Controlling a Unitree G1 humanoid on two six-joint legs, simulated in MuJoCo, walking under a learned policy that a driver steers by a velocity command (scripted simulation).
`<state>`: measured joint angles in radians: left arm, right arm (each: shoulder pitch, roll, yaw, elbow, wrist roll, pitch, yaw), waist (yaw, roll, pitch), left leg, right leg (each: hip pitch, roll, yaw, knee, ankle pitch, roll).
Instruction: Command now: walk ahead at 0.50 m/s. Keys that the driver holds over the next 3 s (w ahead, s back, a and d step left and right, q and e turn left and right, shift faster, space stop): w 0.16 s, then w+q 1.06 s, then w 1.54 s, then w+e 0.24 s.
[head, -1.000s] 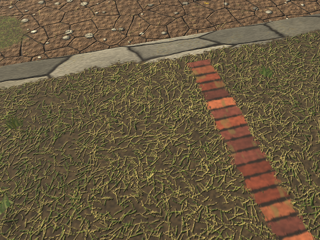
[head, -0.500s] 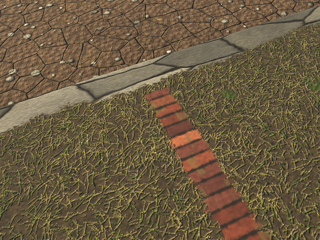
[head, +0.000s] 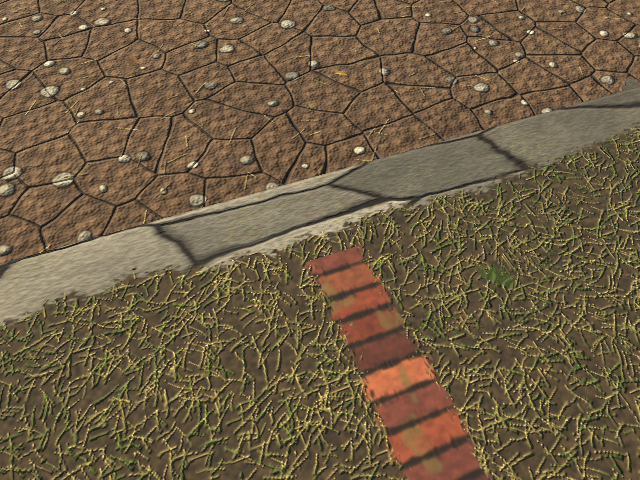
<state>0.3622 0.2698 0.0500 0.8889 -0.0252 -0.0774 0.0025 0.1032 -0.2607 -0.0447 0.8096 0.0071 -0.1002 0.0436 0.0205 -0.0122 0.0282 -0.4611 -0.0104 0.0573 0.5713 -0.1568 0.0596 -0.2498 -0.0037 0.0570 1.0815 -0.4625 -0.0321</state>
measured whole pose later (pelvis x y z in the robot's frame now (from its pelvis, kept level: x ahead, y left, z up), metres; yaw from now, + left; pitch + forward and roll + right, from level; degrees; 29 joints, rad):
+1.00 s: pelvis +0.52 +0.06 -0.01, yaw +26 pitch +2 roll -1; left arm 0.36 0.26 0.05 0.93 0.09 -0.11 -0.02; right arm 0.11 -0.24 -0.04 0.73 -0.06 -0.08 0.07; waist 0.05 0.00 0.02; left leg -0.50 0.01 0.03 0.62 -0.13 0.11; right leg 0.15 -0.11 -0.32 0.35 -0.46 0.05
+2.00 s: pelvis +1.00 +0.39 -0.01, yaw +39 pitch +2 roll +0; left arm 0.41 0.23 0.02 0.98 0.09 -0.13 -0.07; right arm 0.17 -0.22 -0.04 0.78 -0.07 -0.11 0.03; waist 0.02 -0.02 -0.01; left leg -0.43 0.00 0.05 0.73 -0.37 0.06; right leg -0.17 0.01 0.00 0.91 -0.53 -0.05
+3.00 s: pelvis +1.42 +0.77 -0.17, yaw +35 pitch +4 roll +0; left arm 0.31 0.26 0.07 0.95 -0.03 -0.05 0.01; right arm 0.15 -0.20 -0.06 0.81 -0.01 -0.10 0.00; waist 0.02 -0.04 -0.03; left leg -0.36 0.00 0.08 0.48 -0.19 0.05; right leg -0.49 -0.03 0.06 1.16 -0.35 -0.04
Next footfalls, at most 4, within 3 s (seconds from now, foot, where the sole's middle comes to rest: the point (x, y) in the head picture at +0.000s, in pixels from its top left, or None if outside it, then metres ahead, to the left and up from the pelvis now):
0.46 right None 0.42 -0.14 -0.76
1.00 left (234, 404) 0.61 0.21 -0.76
1.44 right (251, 267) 0.97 0.21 -0.76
1.94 left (130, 256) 0.99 0.52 -0.76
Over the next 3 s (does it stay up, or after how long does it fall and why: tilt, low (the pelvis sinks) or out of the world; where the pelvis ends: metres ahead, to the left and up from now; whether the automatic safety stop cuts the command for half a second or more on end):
stays up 1.42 0.77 -0.17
